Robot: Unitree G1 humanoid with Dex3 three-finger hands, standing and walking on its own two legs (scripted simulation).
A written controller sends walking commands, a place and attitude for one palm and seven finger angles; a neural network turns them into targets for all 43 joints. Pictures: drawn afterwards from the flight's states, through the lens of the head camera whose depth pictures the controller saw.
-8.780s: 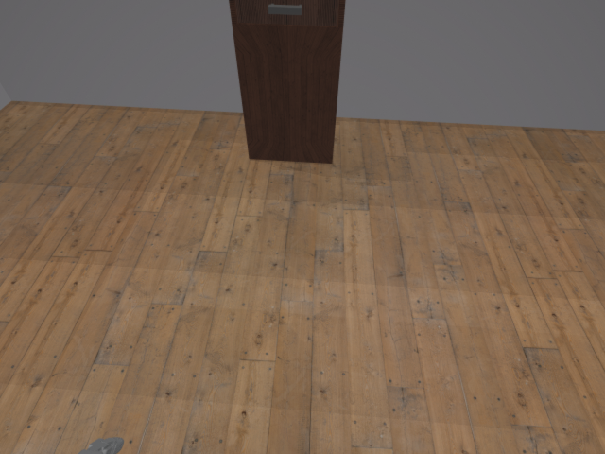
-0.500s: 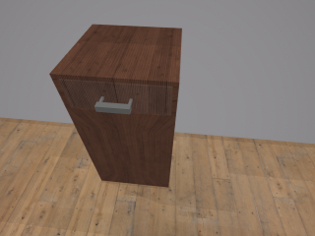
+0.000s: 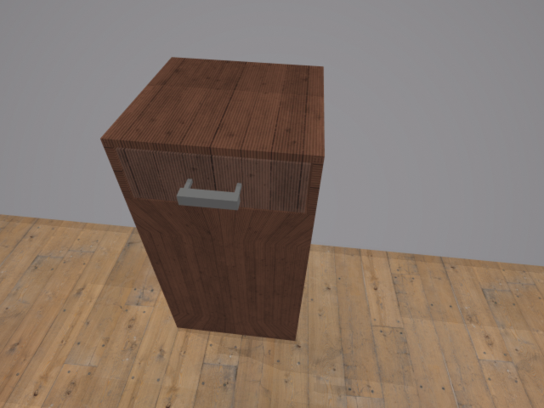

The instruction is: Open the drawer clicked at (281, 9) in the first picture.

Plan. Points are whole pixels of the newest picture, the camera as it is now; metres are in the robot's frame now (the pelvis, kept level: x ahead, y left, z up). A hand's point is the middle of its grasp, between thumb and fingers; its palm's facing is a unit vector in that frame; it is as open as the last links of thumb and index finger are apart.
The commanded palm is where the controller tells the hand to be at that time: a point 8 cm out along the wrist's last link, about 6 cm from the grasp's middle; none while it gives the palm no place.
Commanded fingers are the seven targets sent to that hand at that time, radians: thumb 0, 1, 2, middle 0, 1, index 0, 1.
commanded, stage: come to a stop and stand still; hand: left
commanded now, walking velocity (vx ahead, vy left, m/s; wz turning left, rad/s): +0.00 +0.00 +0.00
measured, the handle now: (211, 191) +0.54 +0.16 +0.00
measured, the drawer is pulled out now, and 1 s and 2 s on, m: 0.00 0.00 0.00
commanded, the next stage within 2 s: look again from close up in 0.72 s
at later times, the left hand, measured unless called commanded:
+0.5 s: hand out of the picture -0.04 +0.18 -0.17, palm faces +0.02 -0.99 -0.17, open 7.4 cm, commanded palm none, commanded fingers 0.00 0.90 0.90 -0.20 -0.30 -0.20 -0.30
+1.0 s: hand out of the picture -0.06 +0.16 -0.17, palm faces +0.03 -0.99 -0.14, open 7.4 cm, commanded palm none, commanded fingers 0.00 0.90 0.90 -0.20 -0.30 -0.20 -0.30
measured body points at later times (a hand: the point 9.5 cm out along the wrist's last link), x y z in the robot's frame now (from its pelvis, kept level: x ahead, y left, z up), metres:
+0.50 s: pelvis -0.02 +0.02 +0.01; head -0.03 +0.03 +0.46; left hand -0.04 +0.23 -0.15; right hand -0.04 -0.20 -0.15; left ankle -0.02 +0.08 -0.73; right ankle +0.02 -0.12 -0.73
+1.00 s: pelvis -0.02 +0.02 +0.01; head -0.03 +0.02 +0.46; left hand -0.06 +0.21 -0.16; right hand -0.05 -0.18 -0.16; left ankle -0.02 +0.08 -0.73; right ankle +0.02 -0.12 -0.73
